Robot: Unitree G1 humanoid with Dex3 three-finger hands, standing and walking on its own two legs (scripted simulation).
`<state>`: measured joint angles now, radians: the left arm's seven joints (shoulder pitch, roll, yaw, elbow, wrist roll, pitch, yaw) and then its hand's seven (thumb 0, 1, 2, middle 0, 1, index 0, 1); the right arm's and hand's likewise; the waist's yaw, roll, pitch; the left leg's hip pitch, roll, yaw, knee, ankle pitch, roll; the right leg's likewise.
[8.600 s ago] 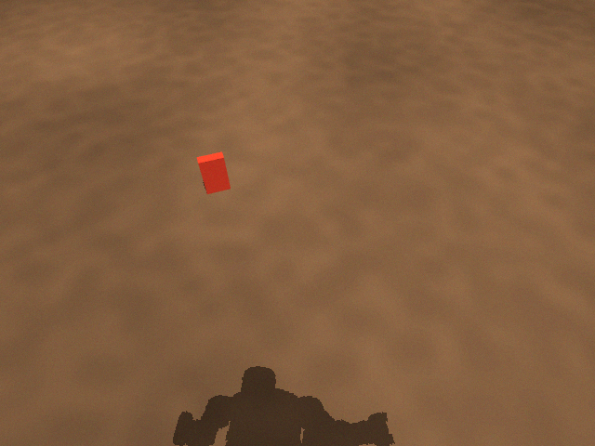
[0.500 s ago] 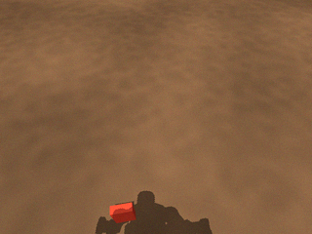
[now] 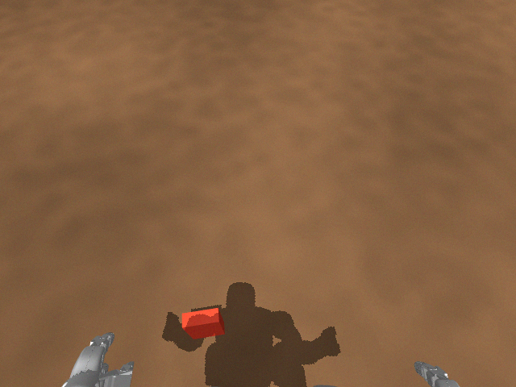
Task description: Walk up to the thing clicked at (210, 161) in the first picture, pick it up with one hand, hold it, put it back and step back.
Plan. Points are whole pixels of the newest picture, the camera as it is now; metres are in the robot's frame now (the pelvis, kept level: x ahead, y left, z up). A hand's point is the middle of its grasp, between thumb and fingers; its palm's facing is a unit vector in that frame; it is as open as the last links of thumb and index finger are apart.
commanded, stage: go down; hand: left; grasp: from the side
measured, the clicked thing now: (204, 324) +0.34 +0.21 -0.68
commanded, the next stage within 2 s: none
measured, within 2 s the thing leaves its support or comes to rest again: neither
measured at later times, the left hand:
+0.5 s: hand (113, 378) +0.15 +0.29 -0.20, palm faces +0.05 -0.95 -0.32, open 16.7 cm
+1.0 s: hand (108, 358) +0.18 +0.33 -0.26, palm faces +0.12 -0.96 -0.24, open 17.3 cm
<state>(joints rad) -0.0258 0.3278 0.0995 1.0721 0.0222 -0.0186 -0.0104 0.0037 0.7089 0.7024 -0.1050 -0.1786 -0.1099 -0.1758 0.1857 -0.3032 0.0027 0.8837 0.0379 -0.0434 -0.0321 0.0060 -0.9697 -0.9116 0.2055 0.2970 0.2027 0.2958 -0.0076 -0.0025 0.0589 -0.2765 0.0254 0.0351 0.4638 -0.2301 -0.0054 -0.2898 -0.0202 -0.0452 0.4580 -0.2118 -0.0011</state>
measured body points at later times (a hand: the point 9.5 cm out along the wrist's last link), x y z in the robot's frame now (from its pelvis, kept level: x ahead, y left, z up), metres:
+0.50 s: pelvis +0.00 +0.01 -0.07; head +0.09 +0.03 +0.37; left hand +0.14 +0.34 -0.17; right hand +0.15 -0.24 -0.17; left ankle +0.01 +0.12 -0.74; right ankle +0.02 -0.12 -0.74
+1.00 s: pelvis -0.03 +0.01 -0.16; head +0.11 +0.04 +0.26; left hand +0.17 +0.38 -0.24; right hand +0.17 -0.25 -0.25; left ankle +0.00 +0.12 -0.74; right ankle +0.01 -0.12 -0.74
